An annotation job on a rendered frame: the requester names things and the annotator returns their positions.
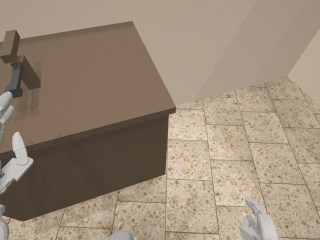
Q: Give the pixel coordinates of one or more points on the left robot thigh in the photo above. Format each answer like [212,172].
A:
[122,235]

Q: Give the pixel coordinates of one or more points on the counter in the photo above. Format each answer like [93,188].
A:
[93,115]

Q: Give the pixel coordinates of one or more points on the tap lever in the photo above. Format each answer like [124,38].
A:
[15,82]

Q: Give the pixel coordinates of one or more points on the left robot hand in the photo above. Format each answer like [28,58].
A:
[18,166]

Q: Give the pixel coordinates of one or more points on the right robot hand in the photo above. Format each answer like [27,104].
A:
[262,228]

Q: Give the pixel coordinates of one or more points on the left robot forearm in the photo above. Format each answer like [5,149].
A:
[4,228]

